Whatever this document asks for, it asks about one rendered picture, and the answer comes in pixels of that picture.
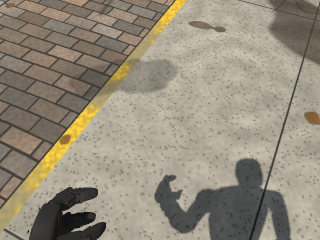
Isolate robot left hand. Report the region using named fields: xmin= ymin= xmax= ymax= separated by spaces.
xmin=27 ymin=187 xmax=106 ymax=240

